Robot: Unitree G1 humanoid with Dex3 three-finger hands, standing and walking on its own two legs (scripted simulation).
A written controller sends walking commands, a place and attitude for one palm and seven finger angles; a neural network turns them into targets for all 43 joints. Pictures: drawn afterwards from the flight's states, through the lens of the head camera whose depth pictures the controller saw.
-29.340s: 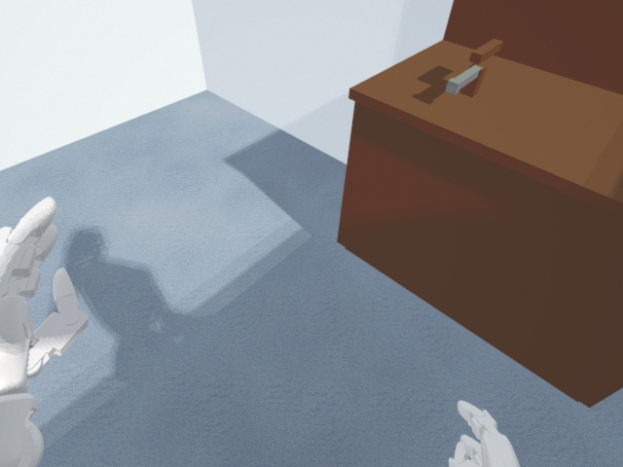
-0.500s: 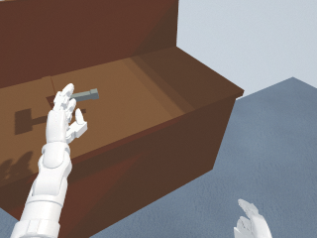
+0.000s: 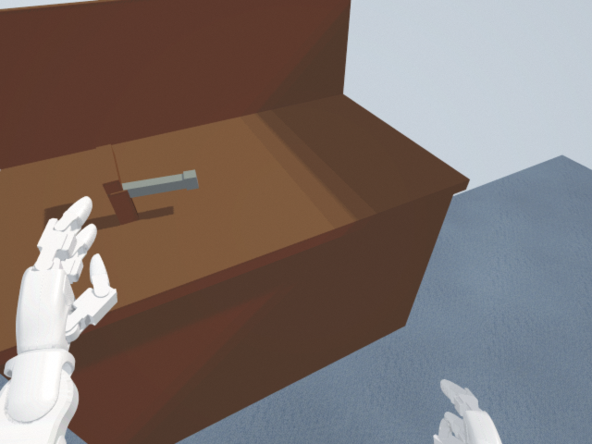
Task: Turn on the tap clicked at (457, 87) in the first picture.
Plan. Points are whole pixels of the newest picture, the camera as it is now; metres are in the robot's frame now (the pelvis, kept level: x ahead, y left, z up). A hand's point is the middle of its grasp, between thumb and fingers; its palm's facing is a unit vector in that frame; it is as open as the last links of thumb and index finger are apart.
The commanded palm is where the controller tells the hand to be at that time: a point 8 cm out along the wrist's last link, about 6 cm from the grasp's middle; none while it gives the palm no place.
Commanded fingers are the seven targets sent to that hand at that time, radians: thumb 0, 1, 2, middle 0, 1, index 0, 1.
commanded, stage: draw the hand back beside the body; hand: left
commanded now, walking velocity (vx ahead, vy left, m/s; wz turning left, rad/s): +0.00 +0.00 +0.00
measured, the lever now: (191, 179) +0.58 +0.29 +0.05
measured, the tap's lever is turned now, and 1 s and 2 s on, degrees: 80 80 80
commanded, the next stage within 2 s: step back with the hand held close in 0.34 s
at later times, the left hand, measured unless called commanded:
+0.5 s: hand (110, 298) +0.21 +0.23 +0.16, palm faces +0.42 -0.86 -0.30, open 7.4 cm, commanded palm +0.16 +0.27 +0.17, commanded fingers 0.00 0.90 0.90 -0.20 -0.30 -0.20 -0.30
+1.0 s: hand (54, 341) +0.16 +0.27 +0.15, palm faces +0.41 -0.83 -0.39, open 7.4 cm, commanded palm +0.11 +0.30 +0.17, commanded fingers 0.00 0.90 0.90 -0.20 -0.30 -0.20 -0.30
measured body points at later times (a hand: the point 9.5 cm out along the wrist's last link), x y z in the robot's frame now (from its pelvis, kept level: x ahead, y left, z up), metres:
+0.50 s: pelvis +0.01 -0.01 +0.00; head -0.03 -0.03 +0.45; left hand +0.18 +0.27 +0.18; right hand +0.20 -0.23 -0.08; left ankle +0.06 +0.10 -0.75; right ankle -0.01 -0.10 -0.75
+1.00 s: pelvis -0.05 +0.02 -0.01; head -0.06 +0.01 +0.44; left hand +0.13 +0.31 +0.17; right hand +0.14 -0.22 -0.08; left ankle +0.05 +0.10 -0.75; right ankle -0.01 -0.10 -0.75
